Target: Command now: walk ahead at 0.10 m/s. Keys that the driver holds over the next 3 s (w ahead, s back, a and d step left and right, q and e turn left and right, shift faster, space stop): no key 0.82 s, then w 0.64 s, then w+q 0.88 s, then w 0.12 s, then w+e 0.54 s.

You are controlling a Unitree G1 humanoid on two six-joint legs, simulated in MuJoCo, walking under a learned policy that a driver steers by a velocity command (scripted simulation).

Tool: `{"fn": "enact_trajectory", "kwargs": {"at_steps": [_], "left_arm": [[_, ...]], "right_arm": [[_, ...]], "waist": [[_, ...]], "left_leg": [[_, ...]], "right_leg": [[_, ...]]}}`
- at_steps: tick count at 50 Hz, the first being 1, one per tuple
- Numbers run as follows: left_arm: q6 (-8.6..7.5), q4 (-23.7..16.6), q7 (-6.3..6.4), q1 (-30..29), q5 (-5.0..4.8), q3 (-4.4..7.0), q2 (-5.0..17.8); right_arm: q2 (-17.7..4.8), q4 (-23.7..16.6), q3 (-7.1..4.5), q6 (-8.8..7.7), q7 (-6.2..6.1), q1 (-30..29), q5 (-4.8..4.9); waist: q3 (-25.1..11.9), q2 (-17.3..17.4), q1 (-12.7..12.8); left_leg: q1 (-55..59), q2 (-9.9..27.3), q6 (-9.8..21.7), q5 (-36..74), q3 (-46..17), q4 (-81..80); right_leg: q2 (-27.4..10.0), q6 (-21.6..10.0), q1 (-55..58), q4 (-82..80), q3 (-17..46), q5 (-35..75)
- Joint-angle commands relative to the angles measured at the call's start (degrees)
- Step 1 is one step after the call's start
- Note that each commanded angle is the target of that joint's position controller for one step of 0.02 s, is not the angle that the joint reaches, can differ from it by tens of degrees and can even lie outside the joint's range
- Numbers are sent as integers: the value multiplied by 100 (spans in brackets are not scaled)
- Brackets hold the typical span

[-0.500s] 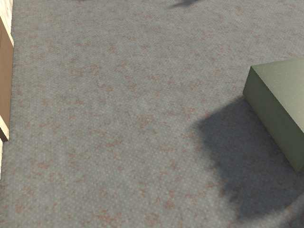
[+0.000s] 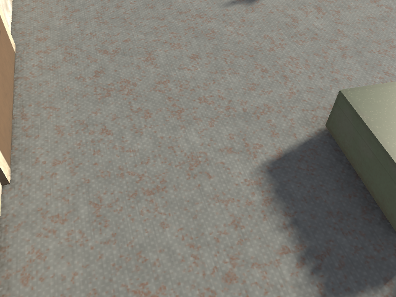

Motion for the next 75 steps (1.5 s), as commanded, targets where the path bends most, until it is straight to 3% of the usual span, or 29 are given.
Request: {"fn": "enact_trajectory", "kwargs": {"at_steps": [1, 5, 9, 10, 11, 12, 14, 17, 19, 20, 22, 32, 42, 43, 44, 46, 48, 50, 52, 54, 57, 59, 60, 61, 62, 63, 66, 72, 75], "left_arm": [[-85, -278, -64, -158, -127, 47, 439], [-71, -269, -69, -301, -136, 7, 606], [-51, -197, -77, -384, -120, -18, 624], [216, -477, -9, -954, -119, -30, 565], [400, -539, 16, -824, -149, -131, 121], [514, -548, 41, -733, -176, -166, 75], [574, -582, 112, -824, -186, -151, 113], [481, -222, 299, -259, -122, -86, 365], [537, -351, 361, -417, -26, 51, 913], [551, -353, 307, -451, -78, 7, 731], [567, -329, 325, -521, -57, -12, 558], [428, 209, 239, -193, 35, 73, 514], [417, 768, 389, 249, 35, 122, 427], [370, 547, -125, -196, 224, 204, 765], [364, 589, -266, 42, 295, 398, 1136], [210, 628, -84, 482, 328, 532, 1295], [-157, 545, 284, 690, 447, 393, 725], [-379, 232, 405, 123, 459, 257, 258], [-333, 90, 380, -221, 334, 336, 521], [-180, 68, 327, -254, 268, 429, 877], [56, 40, 74, -291, 332, 460, 1071], [49, 113, -31, -3, 497, 208, 286], [-138, -223, -128, -102, 435, 103, -174], [-297, -367, -152, -984, 345, 190, 90], [-361, -332, -92, -993, 248, 232, 258], [-368, -190, -26, -765, 244, 304, 458], [-272, -248, -39, -730, 308, 257, 203], [-132, -783, -277, -1912, 443, 23, -184], [2, -1006, -272, -2224, 454, 60, 138]], "right_arm": [[-802, -481, -195, 71, 88, -201, 72], [-1067, -354, -320, -18, -89, 221, -75], [-1009, -231, -345, 14, -116, 293, -67], [-1015, -141, -338, 204, -424, 348, -175], [-738, 18, -230, 246, -566, 435, -291], [-608, 37, -196, 260, -623, 245, -262], [-830, 24, -255, 305, -707, -104, -163], [-943, 5, -255, 353, -819, -639, -145], [-876, 148, -235, 309, -826, -206, -195], [-714, 271, -182, 304, -825, 23, -213], [-668, 330, -161, 278, -777, -206, -204], [-729, 722, -117, 352, -883, -13, -290], [-593, 1199, -58, 373, -848, 266, -252], [-947, 1217, -158, 467, -314, 621, -195], [-1054, 1168, -269, 485, -130, 447, -325], [-977, 995, -358, 372, -144, 300, -513], [-718, 717, -377, 196, -359, -216, -626], [-472, 710, -382, 139, -457, 129, -667], [-505, 656, -416, 225, -419, 364, -643], [-248, 491, -329, 219, -319, 147, -553], [-403, 836, -303, -71, -217, 889, -378], [-858, 781, -408, -344, -289, 1384, -476], [-1592, 691, -563, -450, -367, 1953, -459], [-1526, 704, -559, -470, -380, 1913, -562], [-1223, 654, -504, -447, -415, 1423, -493], [-850, 505, -380, -402, -427, 1168, -483], [-308, 386, -122, -302, -440, 863, -564], [-580, 815, -116, -215, -235, 1763, -491], [-654, 1074, -105, -196, -138, 2046, -524]], "waist": [[-145, 472, 215], [-513, 491, 26], [-554, 439, 2], [-1050, 929, -416], [-1199, 1426, -204], [-1069, 1087, -124], [-634, 459, -119], [-318, 697, 227], [-285, 92, -39], [-332, -250, -48], [17, -261, 36], [-34, -144, -64], [180, -95, -1], [542, -277, -109], [729, -541, 89], [654, -711, 288], [424, -937, 487], [311, -643, 135], [356, -263, -40], [257, -461, 27], [353, 91, -247], [-128, 413, -438], [-356, 1526, -602], [743, 1319, -956], [886, 1155, -814], [774, 1027, -654], [624, 529, -239], [574, 529, -645], [722, 683, -596]], "left_leg": [[673, 764, 616, 2951, -1095, -463], [1224, 669, 24, 5118, -865, 31], [1240, 607, -91, 5198, -805, 119], [1853, 767, 94, 7980, -965, -259], [2599, 1159, 415, 8996, -1300, -57], [2602, 1376, 802, 8825, -1450, 40], [2088, 1389, 1109, 7634, -1452, -139], [881, 812, 728, 5914, -960, -475], [760, 202, 346, 2949, -650, -967], [876, 82, 204, 2083, -528, -1126], [585, -3, 150, 1934, -486, -1047], [727, 185, -79, 1229, -376, -1275], [467, 127, -163, 486, -136, -1237], [339, 40, -376, -295, -202, -1311], [61, -122, -339, -858, 27, -834], [-606, 38, -164, -999, -183, 55], [-1523, 280, 31, -1477, -616, 2263], [-1750, 312, 132, -1223, -579, 3456], [-1262, 294, 67, -846, -124, 2095], [-280, 136, 6, -1015, 172, 963], [750, 29, 31, 993, 262, -929], [1769, 508, 377, 988, -469, -588], [2399, 2117, 1957, 1023, -3146, -1399], [1955, 2444, 2126, -1317, -3942, -2170], [1907, 2124, 1769, -2288, -3389, -2303], [1785, 1833, 1600, -1874, -2865, -2295], [1280, 1509, 1272, 231, -1515, -2466], [1213, 1213, 1306, 2341, -466, -2526], [1845, 1475, 1384, 2906, -752, -2286]], "right_leg": [[-159, 164, -363, -186, 161, 1231], [-213, 55, -163, -66, 122, 1713], [-313, 80, -83, -72, 147, 1888], [-96, 4, -182, 1008, -192, 1556], [-113, 126, -881, 1285, -22, -878], [-266, 141, -1132, 1416, 140, -1593], [-411, 89, -1078, 914, 129, -1277], [-273, -22, 393, -743, -119, 1216], [-439, -256, 692, -478, 55, 2778], [-487, -415, 697, -463, 86, 2570], [-383, -492, 651, -531, 65, 2441], [-361, -600, 611, -984, 282, 2319], [-294, -792, 384, -1454, 410, 348], [-501, -590, 150, -2105, 885, -1558], [-753, -846, -22, -2349, 1251, -2457], [-1550, -1485, 351, -2489, 2329, -2739], [-2118, -1961, 574, -2678, 2943, -2093], [-1773, -1801, 356, -2681, 2198, -1556], [-1104, -1373, 260, -2691, 1215, -866], [-746, -1253, -68, -2416, 627, -228], [-973, -1698, -378, -1662, 905, -789], [-533, -1475, -1084, -192, 767, -1017], [533, -955, -2227, 1442, 104, -1448], [403, -1010, -3599, 2366, 877, -1479], [195, -1118, -4108, 3191, 809, -998], [152, -1107, -4054, 3791, 602, -651], [-189, -928, -3472, 3587, 396, 334], [-227, -464, -2879, 1473, -474, 1179], [-117, -579, -3167, 889, -355, 1246]]}}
